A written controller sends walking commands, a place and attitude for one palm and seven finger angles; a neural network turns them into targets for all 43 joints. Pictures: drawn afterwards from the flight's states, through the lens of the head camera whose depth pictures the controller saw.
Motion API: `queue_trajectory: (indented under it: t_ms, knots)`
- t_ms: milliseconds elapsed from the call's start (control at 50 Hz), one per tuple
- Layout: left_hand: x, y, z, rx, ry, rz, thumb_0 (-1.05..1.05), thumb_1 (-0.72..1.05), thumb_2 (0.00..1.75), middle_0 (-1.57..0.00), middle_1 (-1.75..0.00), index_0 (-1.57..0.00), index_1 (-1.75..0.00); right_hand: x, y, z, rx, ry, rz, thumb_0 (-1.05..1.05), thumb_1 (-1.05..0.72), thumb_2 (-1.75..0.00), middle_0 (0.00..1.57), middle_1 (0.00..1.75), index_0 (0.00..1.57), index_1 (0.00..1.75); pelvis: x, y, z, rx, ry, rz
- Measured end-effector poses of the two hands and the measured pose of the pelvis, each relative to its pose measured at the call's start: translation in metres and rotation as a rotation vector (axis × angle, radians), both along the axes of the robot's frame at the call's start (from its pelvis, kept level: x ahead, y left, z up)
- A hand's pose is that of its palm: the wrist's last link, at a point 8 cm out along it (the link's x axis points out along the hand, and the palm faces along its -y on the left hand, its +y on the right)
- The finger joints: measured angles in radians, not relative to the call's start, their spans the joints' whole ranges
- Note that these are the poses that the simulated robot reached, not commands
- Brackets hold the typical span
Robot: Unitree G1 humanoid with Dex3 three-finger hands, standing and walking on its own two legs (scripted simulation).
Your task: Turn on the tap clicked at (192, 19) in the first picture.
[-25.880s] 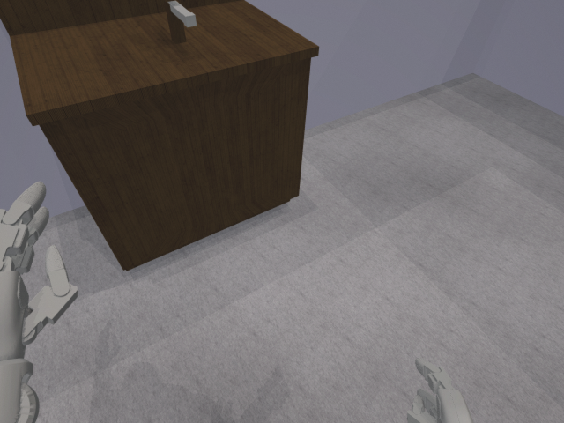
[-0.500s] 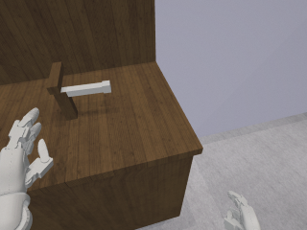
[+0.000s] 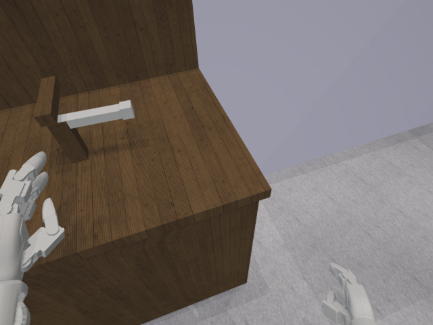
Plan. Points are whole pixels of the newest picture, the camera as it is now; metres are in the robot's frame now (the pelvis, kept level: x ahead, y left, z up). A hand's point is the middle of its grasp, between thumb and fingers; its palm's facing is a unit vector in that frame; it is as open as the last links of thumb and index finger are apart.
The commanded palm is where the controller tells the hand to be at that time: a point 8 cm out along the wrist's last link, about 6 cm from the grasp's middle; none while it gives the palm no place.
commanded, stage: step back with the hand held close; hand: left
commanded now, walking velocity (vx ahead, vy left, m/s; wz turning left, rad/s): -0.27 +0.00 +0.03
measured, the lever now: (126, 109) +0.50 +0.24 +0.13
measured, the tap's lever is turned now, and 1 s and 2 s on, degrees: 86 86 86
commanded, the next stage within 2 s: stop stepping back and stand still in 1.04 s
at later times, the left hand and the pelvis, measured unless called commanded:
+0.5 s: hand (14, 282) +0.14 +0.26 +0.15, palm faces +0.42 -0.80 -0.43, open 7.4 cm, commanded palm +0.08 +0.30 +0.17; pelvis -0.07 +0.01 -0.01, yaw +2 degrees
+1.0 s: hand out of the picture +0.07 +0.25 +0.16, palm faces +0.46 -0.80 -0.39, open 7.4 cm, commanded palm +0.02 +0.28 +0.17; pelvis -0.13 +0.00 -0.01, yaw +2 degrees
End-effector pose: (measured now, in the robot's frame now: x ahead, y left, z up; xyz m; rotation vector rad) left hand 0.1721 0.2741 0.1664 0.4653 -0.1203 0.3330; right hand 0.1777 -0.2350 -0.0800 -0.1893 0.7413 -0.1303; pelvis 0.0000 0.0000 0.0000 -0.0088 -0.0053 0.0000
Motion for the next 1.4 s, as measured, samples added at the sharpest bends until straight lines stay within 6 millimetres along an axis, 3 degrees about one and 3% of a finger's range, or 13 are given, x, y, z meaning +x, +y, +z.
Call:
queue_trajectory:
  t_ms: [160, 300, 440, 600, 720, 900, 960, 1020, 1100, 1160, 1300, 1400]
  knots:
    - [-0.028, 0.005, 0.0, 0.03, -0.002, -0.003, 0.02, 0.89, 0.89, -0.21, -0.3, -0.21, -0.31, -0.03, -0.001, -0.003, -0.029, 0.019, -0.019, 0.01, -0.91, -0.9, 0.2, 0.3, 0.2, 0.3, -0.026, 0.003, -0.004, 0.0, 0.014, 0.006]
    - [-0.054, 0.012, 0.003, 0.039, -0.056, 0.022, 0.02, 0.89, 0.89, -0.21, -0.3, -0.21, -0.31, -0.053, 0.008, -0.007, -0.025, 0.014, -0.005, 0.01, -0.91, -0.9, 0.2, 0.3, 0.2, 0.3, -0.047, 0.008, -0.008, -0.012, 0.021, 0.013]
    - [-0.068, 0.019, -0.001, 0.034, -0.084, 0.033, 0.02, 0.89, 0.89, -0.21, -0.3, -0.21, -0.31, -0.074, 0.019, -0.011, -0.03, 0.024, 0.007, 0.01, -0.91, -0.9, 0.2, 0.3, 0.2, 0.3, -0.062, 0.013, -0.011, -0.02, 0.018, 0.022]
    - [-0.084, 0.016, 0.005, 0.076, -0.125, 0.052, 0.02, 0.89, 0.89, -0.21, -0.3, -0.21, -0.3, -0.081, 0.022, -0.015, -0.012, 0.01, 0.044, 0.01, -0.9, -0.9, 0.21, 0.3, 0.2, 0.3, -0.073, 0.004, -0.016, -0.006, 0.001, 0.048]
    - [-0.096, 0.008, 0.004, 0.012, -0.155, 0.026, 0.02, 0.89, 0.89, -0.21, -0.3, -0.21, -0.31, -0.087, 0.016, -0.012, -0.032, 0.039, 0.055, 0.01, -0.9, -0.9, 0.21, 0.3, 0.2, 0.3, -0.084, 0.004, -0.015, 0.01, 0.008, 0.065]
    - [-0.125, 0.03, 0.005, 0.061, -0.138, 0.055, 0.02, 0.89, 0.89, -0.21, -0.3, -0.21, -0.31, -0.108, 0.025, -0.005, -0.047, 0.001, 0.048, 0.01, -0.91, -0.9, 0.2, 0.3, 0.2, 0.3, -0.11, 0.009, -0.014, 0.0, 0.024, 0.068]
    - [-0.137, 0.025, 0.006, 0.045, -0.133, 0.083, 0.02, 0.89, 0.89, -0.21, -0.3, -0.21, -0.3, -0.116, 0.03, -0.007, -0.014, -0.004, 0.078, 0.01, -0.91, -0.9, 0.2, 0.3, 0.2, 0.3, -0.12, 0.002, -0.012, 0.002, 0.029, 0.044]
    - [-0.144, 0.009, 0.004, 0.016, -0.13, 0.066, 0.02, 0.89, 0.89, -0.2, -0.3, -0.2, -0.3, -0.125, 0.031, -0.012, 0.011, -0.004, 0.11, 0.01, -0.9, -0.9, 0.2, 0.3, 0.2, 0.3, -0.136, -0.005, -0.012, -0.016, 0.024, 0.023]
    - [-0.155, -0.014, 0.005, -0.02, -0.116, -0.015, 0.02, 0.89, 0.89, -0.2, -0.3, -0.2, -0.3, -0.145, 0.025, -0.006, 0.021, 0.009, 0.082, 0.01, -0.9, -0.9, 0.21, 0.3, 0.2, 0.3, -0.159, -0.009, -0.006, 0.004, 0.034, 0.029]
    - [-0.17, -0.018, 0.005, -0.001, -0.084, -0.061, 0.02, 0.89, 0.89, -0.21, -0.3, -0.21, -0.3, -0.164, 0.017, 0.004, 0.002, 0.003, 0.043, 0.01, -0.9, -0.9, 0.21, 0.3, 0.2, 0.3, -0.174, -0.009, -0.003, 0.026, 0.044, 0.026]
    - [-0.217, 0.015, -0.004, 0.014, -0.076, -0.011, 0.01, 0.89, 0.89, -0.21, -0.3, -0.21, -0.31, -0.219, 0.001, 0.011, -0.09, -0.003, -0.019, 0.01, -0.91, -0.9, 0.2, 0.3, 0.2, 0.3, -0.21, 0.006, -0.009, 0.011, 0.03, 0.055]
    - [-0.247, 0.033, 0.002, -0.008, -0.112, 0.098, 0.02, 0.89, 0.89, -0.21, -0.3, -0.21, -0.31, -0.257, 0.004, 0.009, -0.081, 0.018, -0.015, 0.01, -0.91, -0.9, 0.2, 0.3, 0.2, 0.3, -0.224, 0.008, -0.002, 0.008, -0.004, 0.07]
